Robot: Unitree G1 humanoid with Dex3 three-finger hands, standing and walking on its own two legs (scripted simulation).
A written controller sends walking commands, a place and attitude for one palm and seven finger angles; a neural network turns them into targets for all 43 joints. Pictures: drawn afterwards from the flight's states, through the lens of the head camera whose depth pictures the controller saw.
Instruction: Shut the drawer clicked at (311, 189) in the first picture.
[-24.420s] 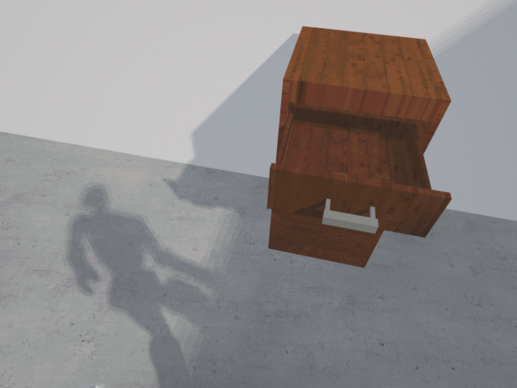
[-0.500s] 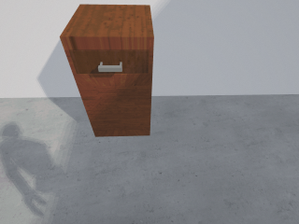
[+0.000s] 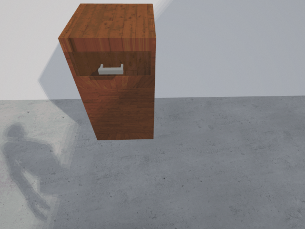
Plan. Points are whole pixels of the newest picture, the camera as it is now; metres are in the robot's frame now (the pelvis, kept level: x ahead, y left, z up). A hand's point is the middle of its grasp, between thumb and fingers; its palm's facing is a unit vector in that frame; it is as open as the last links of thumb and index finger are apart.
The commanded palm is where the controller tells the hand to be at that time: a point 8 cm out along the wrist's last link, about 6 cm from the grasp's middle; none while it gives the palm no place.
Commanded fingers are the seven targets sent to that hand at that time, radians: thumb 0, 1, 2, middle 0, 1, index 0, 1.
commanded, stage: stand and wait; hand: left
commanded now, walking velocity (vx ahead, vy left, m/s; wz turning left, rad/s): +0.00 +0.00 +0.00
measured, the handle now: (111, 68) +0.83 +0.26 -0.07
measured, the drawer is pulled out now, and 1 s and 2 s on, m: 0.00 0.00 0.00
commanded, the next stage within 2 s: none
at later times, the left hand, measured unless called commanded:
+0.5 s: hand out of the picture -0.03 +0.14 -0.18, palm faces +0.06 -0.98 -0.16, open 7.4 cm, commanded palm none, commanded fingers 0.00 0.90 0.90 -0.20 -0.30 -0.20 -0.30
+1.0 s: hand out of the picture -0.03 +0.14 -0.18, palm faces +0.05 -0.99 -0.16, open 7.4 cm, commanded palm none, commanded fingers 0.00 0.90 0.90 -0.20 -0.30 -0.20 -0.30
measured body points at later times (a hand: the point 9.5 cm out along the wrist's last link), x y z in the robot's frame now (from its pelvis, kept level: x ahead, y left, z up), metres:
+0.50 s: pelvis +0.01 -0.01 +0.00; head +0.02 -0.01 +0.45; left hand -0.03 +0.19 -0.16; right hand -0.02 -0.21 -0.17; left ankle +0.05 +0.11 -0.74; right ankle -0.06 -0.08 -0.74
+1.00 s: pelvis +0.01 -0.01 +0.00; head +0.02 -0.01 +0.45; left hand -0.03 +0.19 -0.16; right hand -0.02 -0.21 -0.16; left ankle +0.05 +0.11 -0.74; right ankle -0.06 -0.08 -0.74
